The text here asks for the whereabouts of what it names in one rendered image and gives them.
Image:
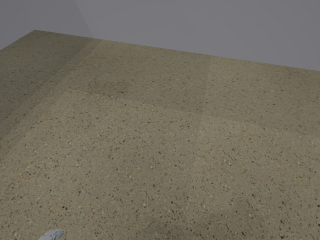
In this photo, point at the robot left hand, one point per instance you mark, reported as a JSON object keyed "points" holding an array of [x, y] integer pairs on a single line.
{"points": [[52, 234]]}

